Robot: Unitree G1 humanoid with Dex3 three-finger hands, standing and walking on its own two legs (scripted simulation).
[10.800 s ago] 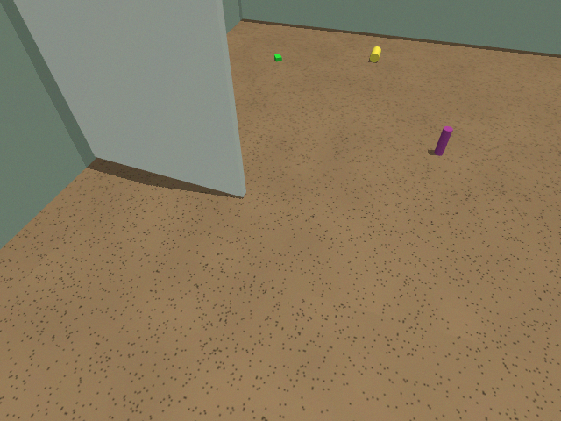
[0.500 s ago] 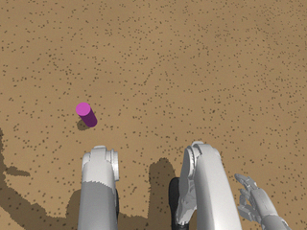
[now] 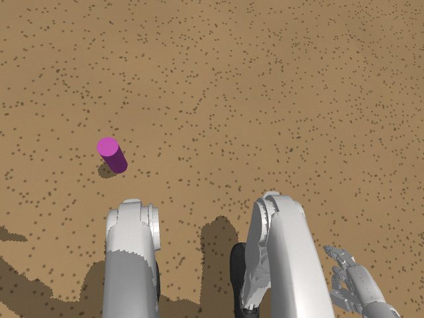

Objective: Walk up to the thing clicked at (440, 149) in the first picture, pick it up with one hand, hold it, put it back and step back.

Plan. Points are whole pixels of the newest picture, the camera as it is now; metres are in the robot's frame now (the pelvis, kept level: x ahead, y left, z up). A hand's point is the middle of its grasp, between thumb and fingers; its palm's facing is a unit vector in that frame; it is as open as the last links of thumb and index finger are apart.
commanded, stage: go down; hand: left
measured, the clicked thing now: (113, 157) +0.47 +0.23 -0.29
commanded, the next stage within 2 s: approach in 0.32 s
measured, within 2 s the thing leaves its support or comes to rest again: neither
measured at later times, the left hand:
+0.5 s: hand out of the picture +0.37 +0.42 +0.00, palm faces +0.20 -0.97 -0.10, open 17.4 cm
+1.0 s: hand (47, 164) +0.41 +0.33 -0.18, palm faces +0.12 -0.99 +0.03, open 17.4 cm
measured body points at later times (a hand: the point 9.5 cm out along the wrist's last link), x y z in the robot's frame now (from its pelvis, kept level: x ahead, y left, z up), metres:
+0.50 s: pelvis +0.00 +0.00 -0.01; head +0.20 +0.07 +0.38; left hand +0.35 +0.47 +0.01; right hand +0.17 -0.28 -0.11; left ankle +0.08 +0.12 -0.34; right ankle +0.11 -0.13 -0.34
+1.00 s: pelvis -0.01 +0.00 -0.07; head +0.23 +0.12 +0.29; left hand +0.40 +0.39 -0.18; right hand +0.16 -0.27 -0.13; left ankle +0.08 +0.12 -0.34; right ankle +0.11 -0.13 -0.34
